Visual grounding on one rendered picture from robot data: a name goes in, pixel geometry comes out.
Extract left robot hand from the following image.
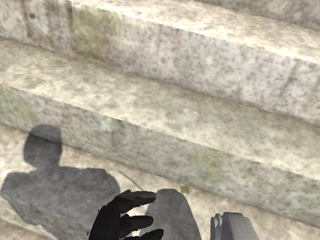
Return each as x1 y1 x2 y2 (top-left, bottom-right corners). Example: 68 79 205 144
87 189 164 240

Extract right robot thigh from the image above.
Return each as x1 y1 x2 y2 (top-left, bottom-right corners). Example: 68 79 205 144
210 212 260 240

